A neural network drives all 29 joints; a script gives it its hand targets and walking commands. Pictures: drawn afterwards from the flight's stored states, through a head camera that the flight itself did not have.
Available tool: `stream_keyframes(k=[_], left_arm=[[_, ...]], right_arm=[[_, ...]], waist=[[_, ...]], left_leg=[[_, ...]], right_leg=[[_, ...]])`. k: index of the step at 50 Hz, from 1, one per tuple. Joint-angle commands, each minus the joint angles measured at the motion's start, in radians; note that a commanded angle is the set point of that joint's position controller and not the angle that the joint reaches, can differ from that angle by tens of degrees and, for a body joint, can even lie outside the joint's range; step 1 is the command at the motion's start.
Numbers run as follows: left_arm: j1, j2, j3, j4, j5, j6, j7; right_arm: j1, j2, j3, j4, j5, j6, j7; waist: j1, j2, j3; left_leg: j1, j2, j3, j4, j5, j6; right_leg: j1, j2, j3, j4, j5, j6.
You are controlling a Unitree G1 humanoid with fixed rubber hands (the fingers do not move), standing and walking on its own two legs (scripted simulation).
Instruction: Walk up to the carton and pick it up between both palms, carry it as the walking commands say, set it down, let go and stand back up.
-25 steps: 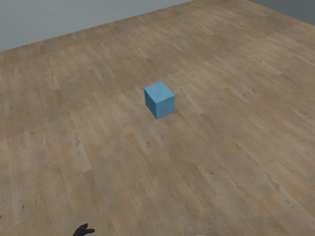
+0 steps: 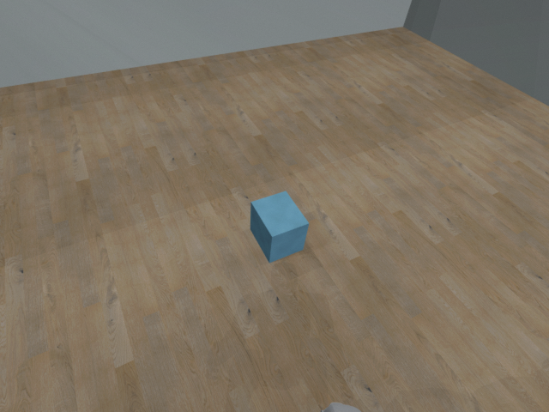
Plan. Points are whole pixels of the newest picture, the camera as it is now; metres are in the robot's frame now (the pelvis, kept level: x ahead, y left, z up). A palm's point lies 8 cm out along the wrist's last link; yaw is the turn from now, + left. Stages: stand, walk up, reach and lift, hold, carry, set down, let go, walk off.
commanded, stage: walk up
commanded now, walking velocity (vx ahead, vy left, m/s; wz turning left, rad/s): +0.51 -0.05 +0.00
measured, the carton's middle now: (277, 226) +0.98 -0.07 -0.68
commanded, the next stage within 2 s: none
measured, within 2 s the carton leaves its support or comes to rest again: neither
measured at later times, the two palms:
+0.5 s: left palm (152, 383) +0.22 +0.21 -0.17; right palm (393, 280) +0.40 -0.25 -0.12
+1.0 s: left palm (193, 223) +0.56 +0.19 -0.15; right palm (388, 273) +0.45 -0.26 -0.17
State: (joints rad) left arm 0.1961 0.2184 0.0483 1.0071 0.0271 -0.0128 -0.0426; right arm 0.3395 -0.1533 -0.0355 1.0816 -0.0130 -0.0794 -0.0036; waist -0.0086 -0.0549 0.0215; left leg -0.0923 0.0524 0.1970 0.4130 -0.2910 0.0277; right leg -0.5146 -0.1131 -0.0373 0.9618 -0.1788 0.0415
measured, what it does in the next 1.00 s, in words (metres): walks ahead: right foot, then left foot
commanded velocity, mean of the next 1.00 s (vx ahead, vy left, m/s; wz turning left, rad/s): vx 0.40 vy -0.04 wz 0.00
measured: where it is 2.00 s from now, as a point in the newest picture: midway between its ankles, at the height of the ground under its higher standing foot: (293, 333)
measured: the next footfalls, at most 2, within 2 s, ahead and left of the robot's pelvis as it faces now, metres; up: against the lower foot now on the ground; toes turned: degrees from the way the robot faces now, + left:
right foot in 0.16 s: +0.23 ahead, -0.16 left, +0.00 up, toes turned -10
left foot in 0.44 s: +0.36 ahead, +0.08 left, +0.00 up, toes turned +11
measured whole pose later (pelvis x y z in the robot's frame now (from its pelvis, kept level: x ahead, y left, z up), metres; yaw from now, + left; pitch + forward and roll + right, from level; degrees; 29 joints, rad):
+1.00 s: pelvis +0.48 -0.05 -0.02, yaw +0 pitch -1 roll -2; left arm 0.14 0.16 0.05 1.05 0.03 -0.06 0.02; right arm 0.31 -0.16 -0.04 1.12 -0.01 -0.03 -0.01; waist -0.03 0.08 0.07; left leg -0.32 0.10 0.06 1.06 -0.56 -0.04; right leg -0.32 -0.02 -0.19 0.62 -0.28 -0.03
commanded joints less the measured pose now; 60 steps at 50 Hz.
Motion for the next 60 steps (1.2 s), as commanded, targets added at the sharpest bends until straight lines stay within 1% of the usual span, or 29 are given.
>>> stream_keyframes(k=[1, 4, 6, 8, 9, 10, 12, 16, 22, 24, 25, 26, 28, 30, 31, 32, 35, 40, 42, 43, 44, 45, 50, 53, 55, 57, 58, 59, 60], left_arm=[[-0.101, 0.016, -0.006, -0.093, -0.004, -0.016, -0.013], [-0.095, 0.033, 0.019, -0.096, -0.003, -0.022, -0.013], [-0.020, 0.050, 0.023, -0.042, -0.011, -0.039, 0.005], [0.306, 0.173, 0.055, 0.050, 0.012, -0.049, 0.032], [0.406, 0.223, 0.056, 0.081, 0.013, -0.052, 0.049], [0.356, 0.237, 0.051, 0.072, 0.006, -0.050, 0.057], [0.197, 0.171, 0.041, 0.044, 0.000, -0.060, 0.055], [0.060, 0.108, 0.027, 0.002, -0.017, -0.069, 0.050], [0.048, 0.140, 0.016, 0.037, -0.006, -0.057, 0.035], [0.016, 0.100, 0.012, 0.015, -0.009, -0.049, 0.028], [0.035, 0.055, 0.012, -0.019, -0.022, -0.057, 0.033], [-0.005, 0.064, 0.005, -0.021, -0.004, -0.057, 0.035], [0.007, 0.045, 0.006, -0.005, 0.004, -0.050, 0.032], [0.070, 0.029, 0.001, 0.026, -0.005, -0.029, 0.024], [0.090, 0.014, 0.006, 0.033, 0.004, -0.014, 0.031], [0.094, 0.016, 0.010, 0.033, 0.006, -0.004, 0.028], [0.004, -0.008, -0.015, -0.011, -0.006, -0.005, 0.021], [-0.031, 0.033, 0.012, -0.023, 0.000, -0.005, 0.026], [0.085, 0.042, 0.027, 0.025, -0.006, -0.030, 0.039], [0.207, 0.118, 0.048, 0.062, -0.002, -0.035, 0.049], [0.345, 0.163, 0.046, 0.110, 0.009, -0.042, 0.060], [0.371, 0.236, 0.052, 0.110, 0.009, -0.041, 0.070], [0.051, 0.076, 0.028, 0.040, -0.005, -0.044, 0.072], [0.002, 0.040, -0.002, 0.042, -0.009, -0.036, 0.073], [-0.029, 0.058, 0.000, 0.040, -0.029, -0.030, 0.075], [-0.008, 0.010, -0.003, 0.040, -0.036, -0.008, 0.073], [0.008, 0.017, 0.020, 0.034, -0.031, 0.021, 0.076], [-0.004, 0.048, 0.036, 0.032, -0.015, 0.046, 0.076], [-0.032, 0.035, 0.028, 0.039, 0.003, 0.058, 0.081]], right_arm=[[0.020, -0.157, -0.032, -0.038, -0.003, -0.017, 0.004], [0.063, -0.212, -0.041, -0.027, -0.016, -0.008, 0.011], [0.087, -0.178, -0.036, -0.015, -0.009, -0.004, 0.008], [-0.025, -0.134, -0.025, -0.074, -0.002, -0.009, 0.018], [-0.102, -0.075, -0.021, -0.106, 0.008, -0.007, 0.022], [-0.053, -0.082, -0.019, -0.126, 0.006, -0.008, 0.019], [-0.053, -0.113, -0.019, -0.097, 0.000, -0.007, 0.015], [-0.072, -0.080, -0.020, -0.098, -0.004, 0.032, 0.033], [-0.062, -0.093, -0.028, -0.106, 0.001, 0.042, 0.027], [0.072, -0.205, -0.064, -0.052, -0.017, 0.041, 0.016], [0.181, -0.322, -0.086, -0.044, -0.032, 0.025, 0.001], [0.186, -0.300, -0.078, -0.042, -0.029, 0.021, -0.003], [0.066, -0.223, -0.048, -0.068, -0.025, 0.012, -0.006], [-0.057, -0.152, -0.024, -0.099, -0.015, 0.001, -0.007], [-0.010, -0.168, -0.024, -0.092, -0.012, -0.003, -0.010], [-0.020, -0.183, -0.025, -0.074, -0.005, -0.014, -0.016], [-0.034, -0.110, -0.013, -0.047, 0.002, -0.005, -0.013], [0.040, -0.199, -0.043, -0.014, -0.014, 0.009, -0.025], [0.001, -0.134, -0.026, 0.002, -0.003, 0.015, -0.004], [0.001, -0.084, -0.014, -0.025, 0.004, 0.010, -0.004], [-0.089, -0.051, -0.017, -0.060, 0.014, 0.013, -0.003], [-0.072, -0.068, -0.009, -0.092, 0.006, 0.024, -0.007], [-0.007, -0.025, 0.005, -0.028, -0.001, 0.039, -0.006], [0.009, -0.005, 0.010, -0.011, 0.012, 0.070, -0.020], [0.063, -0.018, 0.005, -0.007, 0.022, 0.080, -0.028], [0.056, -0.082, -0.010, -0.012, 0.012, 0.070, -0.033], [0.070, -0.211, -0.025, -0.022, -0.005, 0.069, -0.042], [0.057, -0.253, -0.037, -0.025, -0.012, 0.082, -0.061], [0.072, -0.260, -0.042, -0.035, -0.015, 0.076, -0.072]], waist=[[-0.036, 0.234, 0.094], [-0.028, 0.210, 0.101], [0.010, 0.143, -0.002], [0.183, 0.000, -0.241], [0.215, -0.241, -0.200], [0.134, -0.265, -0.198], [0.098, -0.055, -0.108], [0.023, -0.067, 0.025], [-0.063, -0.059, 0.020], [-0.126, 0.189, -0.013], [-0.162, 0.544, -0.083], [-0.150, 0.386, -0.029], [-0.085, 0.216, 0.017], [-0.015, 0.227, 0.030], [-0.016, 0.137, 0.044], [0.005, 0.179, 0.054], [0.004, 0.285, 0.084], [-0.017, 0.200, 0.000], [0.067, 0.182, -0.100], [0.123, 0.050, -0.194], [0.181, -0.122, -0.206], [0.162, -0.219, -0.241], [0.035, -0.087, -0.006], [-0.018, -0.043, -0.006], [-0.048, -0.068, 0.019], [-0.062, 0.095, -0.051], [-0.071, 0.302, -0.058], [-0.094, 0.299, -0.024], [-0.074, 0.254, -0.042]], left_leg=[[-0.078, 0.245, -0.119, -0.278, 0.160, 0.071], [-0.115, 0.281, -0.153, -0.216, 0.249, 0.085], [-0.090, 0.205, -0.074, -0.015, 0.480, 0.044], [-0.371, 0.098, -0.023, 0.470, 0.405, -0.004], [-0.586, -0.019, -0.069, 0.780, -0.205, -0.027], [-0.645, 0.030, -0.140, 0.880, -0.252, -0.025], [-0.645, 0.099, -0.194, 0.869, -0.170, -0.027], [-0.468, 0.162, -0.189, 0.597, -0.104, -0.063], [-0.061, 0.040, -0.019, 0.147, 0.099, -0.072], [0.113, 0.123, -0.152, 0.056, -0.073, -0.021], [0.225, 0.417, -0.586, -0.165, -0.056, 0.120], [0.226, 0.456, -0.704, -0.207, 0.039, 0.171], [0.142, 0.427, -0.560, -0.204, 0.151, 0.171], [0.054, 0.378, -0.371, -0.210, 0.336, 0.124], [0.053, 0.383, -0.344, -0.173, 0.564, 0.100], [0.043, 0.387, -0.324, -0.141, 0.752, 0.106], [-0.030, 0.207, -0.064, -0.159, 0.656, 0.045], [0.088, 0.320, -0.198, -0.059, 0.865, 0.079], [-0.091, 0.168, -0.058, 0.100, 0.555, 0.006], [-0.239, 0.110, -0.019, 0.274, 0.413, -0.041], [-0.424, -0.009, -0.017, 0.578, -0.125, -0.060], [-0.507, -0.009, -0.111, 0.735, -0.356, -0.058], [-0.406, 0.114, -0.166, 0.587, -0.263, -0.073], [-0.190, 0.041, -0.131, 0.295, -0.133, -0.075], [-0.148, 0.036, -0.129, 0.096, 0.141, -0.074], [-0.007, 0.142, -0.190, -0.042, 0.463, -0.063], [-0.001, 0.353, -0.454, -0.118, 0.668, 0.054], [0.031, 0.474, -0.580, -0.123, 0.710, 0.172], [0.066, 0.467, -0.521, -0.064, 0.872, 0.185]], right_leg=[[0.043, 0.017, -0.068, -0.266, -0.016, -0.007], [0.151, 0.022, -0.117, -0.299, -0.028, -0.009], [0.317, 0.062, -0.159, -0.438, 0.021, -0.047], [0.768, -0.091, 0.030, -0.479, -0.102, -0.156], [0.803, -0.304, 0.384, -0.669, -0.009, -0.242], [0.739, -0.354, 0.509, -0.683, 0.053, -0.275], [0.609, -0.306, 0.357, -0.685, 0.008, -0.278], [0.302, -0.298, 0.217, -0.810, -0.103, -0.211], [0.130, -0.130, 0.021, -0.691, -0.128, -0.130], [0.025, 0.018, -0.105, -0.373, -0.196, -0.077], [-0.123, 0.108, -0.134, 0.005, -0.285, -0.023], [-0.215, 0.070, -0.025, 0.121, -0.329, -0.026], [-0.223, 0.014, 0.040, 0.236, -0.231, -0.022], [-0.123, -0.009, 0.036, 0.229, -0.146, -0.010], [-0.117, -0.020, 0.042, 0.202, -0.137, 0.019], [-0.101, -0.021, 0.033, 0.157, -0.133, 0.026], [0.043, 0.023, -0.064, -0.141, -0.077, 0.017], [0.098, 0.044, -0.101, -0.332, -0.120, -0.008], [0.438, 0.037, -0.105, -0.424, 0.103, -0.061], [0.654, -0.064, -0.009, -0.448, 0.202, -0.120], [0.761, -0.243, 0.235, -0.569, 0.382, -0.201], [0.788, -0.381, 0.431, -0.605, 0.531, -0.317], [0.364, -0.301, 0.198, -0.706, 0.329, -0.244], [0.312, -0.174, 0.043, -0.612, 0.661, -0.197], [0.301, -0.134, -0.015, -0.540, 0.619, -0.142], [0.227, -0.021, -0.080, -0.471, 0.258, -0.064], [0.126, 0.108, -0.132, -0.316, -0.205, -0.009], [0.016, 0.120, -0.011, -0.065, -0.416, 0.007], [-0.005, 0.083, 0.047, 0.019, -0.430, 0.003]])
